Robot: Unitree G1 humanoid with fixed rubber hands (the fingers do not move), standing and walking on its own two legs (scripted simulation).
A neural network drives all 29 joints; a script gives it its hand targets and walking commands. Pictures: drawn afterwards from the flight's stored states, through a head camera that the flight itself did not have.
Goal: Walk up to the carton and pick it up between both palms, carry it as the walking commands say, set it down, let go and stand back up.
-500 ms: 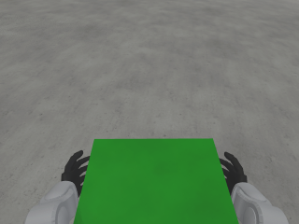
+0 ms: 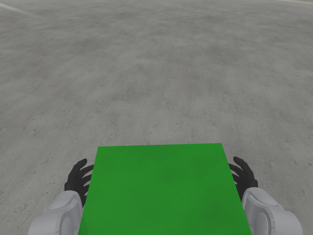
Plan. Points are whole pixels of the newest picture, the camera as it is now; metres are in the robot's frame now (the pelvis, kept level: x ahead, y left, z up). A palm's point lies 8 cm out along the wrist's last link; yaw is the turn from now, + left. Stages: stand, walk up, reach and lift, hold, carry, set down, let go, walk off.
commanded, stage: carry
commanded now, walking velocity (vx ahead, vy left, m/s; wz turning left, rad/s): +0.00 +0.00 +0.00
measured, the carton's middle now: (161, 209) +0.22 +0.00 +0.02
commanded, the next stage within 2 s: none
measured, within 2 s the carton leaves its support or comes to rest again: neither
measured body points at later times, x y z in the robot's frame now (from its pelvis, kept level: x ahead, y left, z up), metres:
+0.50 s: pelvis -0.01 +0.01 +0.00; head -0.03 +0.00 +0.45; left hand +0.23 +0.19 +0.09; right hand +0.23 -0.18 +0.08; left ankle +0.00 +0.13 -0.73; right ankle +0.04 -0.08 -0.73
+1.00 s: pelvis -0.07 +0.06 -0.02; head -0.05 +0.06 +0.43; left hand +0.17 +0.26 +0.05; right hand +0.19 -0.11 +0.05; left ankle -0.01 +0.14 -0.73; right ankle +0.01 -0.08 -0.74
